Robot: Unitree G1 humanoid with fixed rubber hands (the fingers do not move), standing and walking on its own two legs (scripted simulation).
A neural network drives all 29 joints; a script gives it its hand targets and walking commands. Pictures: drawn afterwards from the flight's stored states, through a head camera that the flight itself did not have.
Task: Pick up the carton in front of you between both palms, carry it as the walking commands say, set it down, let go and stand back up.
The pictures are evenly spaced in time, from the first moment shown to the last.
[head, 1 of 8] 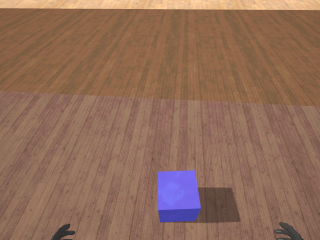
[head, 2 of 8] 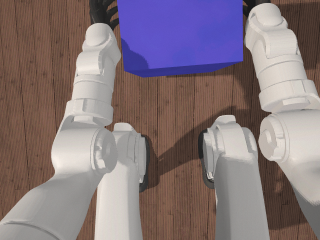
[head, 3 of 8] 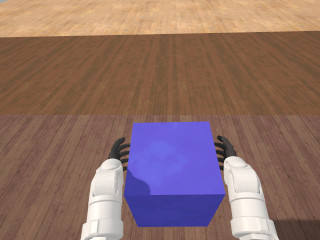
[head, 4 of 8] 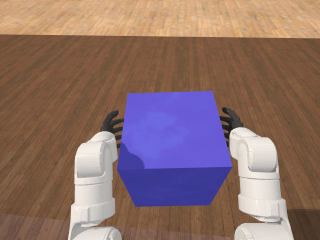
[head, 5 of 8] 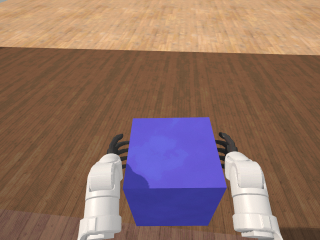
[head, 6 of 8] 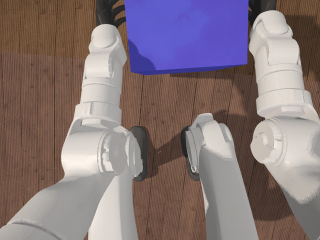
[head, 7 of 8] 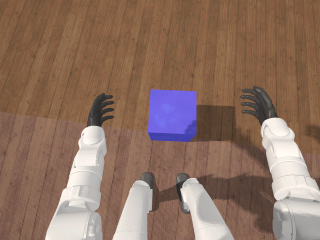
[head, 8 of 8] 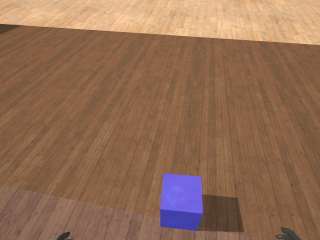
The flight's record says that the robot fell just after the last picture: no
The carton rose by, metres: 0.70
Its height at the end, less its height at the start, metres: -0.01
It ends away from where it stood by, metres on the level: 1.03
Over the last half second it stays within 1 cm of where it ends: yes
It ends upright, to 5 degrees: no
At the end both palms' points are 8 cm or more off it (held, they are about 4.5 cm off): yes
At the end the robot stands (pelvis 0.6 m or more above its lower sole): yes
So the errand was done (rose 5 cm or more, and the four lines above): no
